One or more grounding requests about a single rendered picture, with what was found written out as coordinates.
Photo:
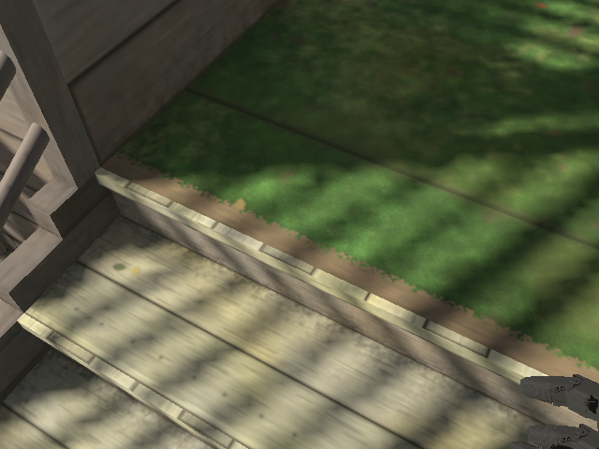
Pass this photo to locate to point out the robot right hand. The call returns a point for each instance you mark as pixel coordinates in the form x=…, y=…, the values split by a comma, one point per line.
x=580, y=395

